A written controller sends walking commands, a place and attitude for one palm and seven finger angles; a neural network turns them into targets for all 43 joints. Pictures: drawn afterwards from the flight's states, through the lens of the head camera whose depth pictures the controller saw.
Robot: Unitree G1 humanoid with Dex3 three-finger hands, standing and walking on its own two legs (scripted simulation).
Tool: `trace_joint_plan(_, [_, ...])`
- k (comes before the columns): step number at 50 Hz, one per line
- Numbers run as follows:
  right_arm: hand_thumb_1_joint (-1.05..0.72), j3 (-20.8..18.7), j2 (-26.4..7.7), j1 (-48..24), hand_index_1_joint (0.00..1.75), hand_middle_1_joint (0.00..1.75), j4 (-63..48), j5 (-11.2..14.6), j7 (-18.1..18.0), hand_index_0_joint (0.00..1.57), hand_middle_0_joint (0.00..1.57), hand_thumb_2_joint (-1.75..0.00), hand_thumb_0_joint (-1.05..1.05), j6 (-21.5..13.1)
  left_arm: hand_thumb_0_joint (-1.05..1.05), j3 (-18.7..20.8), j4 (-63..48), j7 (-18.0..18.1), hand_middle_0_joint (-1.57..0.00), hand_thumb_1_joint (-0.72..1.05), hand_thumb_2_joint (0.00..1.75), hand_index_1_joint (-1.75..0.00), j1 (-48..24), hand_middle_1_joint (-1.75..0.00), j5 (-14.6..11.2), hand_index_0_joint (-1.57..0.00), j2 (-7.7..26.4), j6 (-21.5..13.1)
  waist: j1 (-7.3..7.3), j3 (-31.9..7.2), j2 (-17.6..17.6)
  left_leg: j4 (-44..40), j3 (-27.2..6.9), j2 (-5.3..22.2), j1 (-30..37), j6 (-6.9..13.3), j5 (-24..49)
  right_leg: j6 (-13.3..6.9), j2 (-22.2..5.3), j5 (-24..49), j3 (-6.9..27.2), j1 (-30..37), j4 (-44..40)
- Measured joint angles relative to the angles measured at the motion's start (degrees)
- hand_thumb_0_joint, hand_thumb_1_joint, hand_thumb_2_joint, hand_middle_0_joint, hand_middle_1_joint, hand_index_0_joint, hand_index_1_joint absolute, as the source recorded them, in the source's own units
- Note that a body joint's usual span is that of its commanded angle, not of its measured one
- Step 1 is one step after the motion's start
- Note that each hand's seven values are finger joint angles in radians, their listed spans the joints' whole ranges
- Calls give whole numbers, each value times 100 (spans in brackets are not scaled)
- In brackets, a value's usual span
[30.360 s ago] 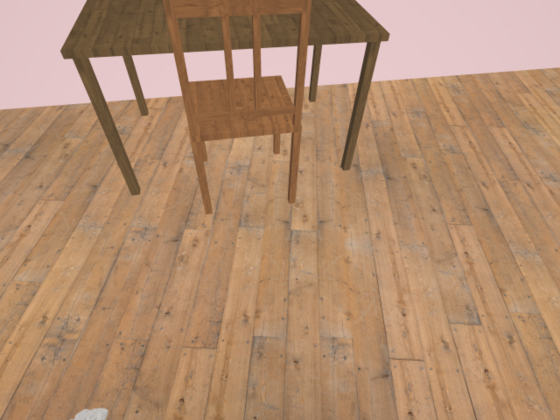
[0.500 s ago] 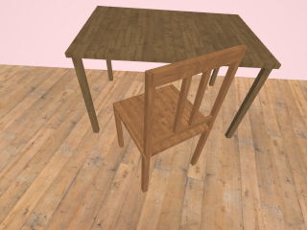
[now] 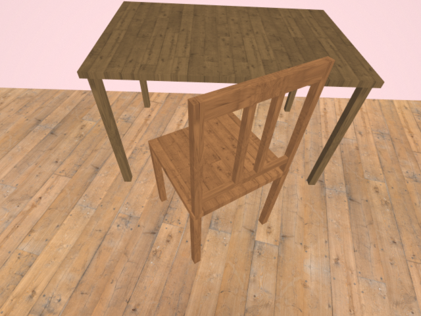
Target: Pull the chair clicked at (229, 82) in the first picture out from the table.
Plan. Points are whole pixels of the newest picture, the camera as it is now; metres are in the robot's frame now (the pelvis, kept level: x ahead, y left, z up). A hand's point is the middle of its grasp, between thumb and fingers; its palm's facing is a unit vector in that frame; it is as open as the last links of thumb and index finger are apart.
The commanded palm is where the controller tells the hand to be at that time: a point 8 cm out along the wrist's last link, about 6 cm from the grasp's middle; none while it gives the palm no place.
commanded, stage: look again from close up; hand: left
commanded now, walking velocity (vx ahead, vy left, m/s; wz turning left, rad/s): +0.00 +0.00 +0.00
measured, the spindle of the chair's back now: (242, 147) +0.59 -0.06 -0.07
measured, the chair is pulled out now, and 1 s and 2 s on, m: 0.20 0.20 0.20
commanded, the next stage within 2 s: none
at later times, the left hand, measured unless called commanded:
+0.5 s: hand out of the picture -0.01 +0.14 -0.18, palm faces +0.03 -0.99 -0.16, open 7.4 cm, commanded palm none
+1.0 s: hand out of the picture +0.00 +0.13 -0.18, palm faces +0.04 -0.99 -0.16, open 7.4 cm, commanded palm none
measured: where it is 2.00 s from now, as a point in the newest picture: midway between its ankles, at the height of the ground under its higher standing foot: outside the picture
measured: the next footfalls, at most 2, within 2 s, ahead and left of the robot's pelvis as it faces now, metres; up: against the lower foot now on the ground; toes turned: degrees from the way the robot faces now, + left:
none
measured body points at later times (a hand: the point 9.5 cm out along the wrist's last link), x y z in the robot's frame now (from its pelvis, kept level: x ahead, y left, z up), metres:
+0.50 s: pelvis +0.03 -0.01 +0.00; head +0.03 +0.00 +0.45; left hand -0.01 +0.20 -0.16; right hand +0.01 -0.22 -0.16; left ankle +0.05 +0.07 -0.74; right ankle -0.04 -0.12 -0.74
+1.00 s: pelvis +0.04 -0.02 +0.00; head +0.04 -0.02 +0.45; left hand -0.01 +0.18 -0.16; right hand +0.03 -0.23 -0.16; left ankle +0.05 +0.07 -0.74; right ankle -0.04 -0.12 -0.74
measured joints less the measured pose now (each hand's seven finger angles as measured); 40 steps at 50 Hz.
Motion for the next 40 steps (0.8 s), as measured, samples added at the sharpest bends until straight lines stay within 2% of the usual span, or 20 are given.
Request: trace_joint_plan(40, [-92,82,-156,-116,30,30,55,-4,-56,20,20,-90,1,-65,0,0,126,-8,-20,91,90,-30,-150,-30,-17,-20,84,4,36,-2,12,-139,32,-2,409,-112,-232,-72,8,-174,56,435,-236])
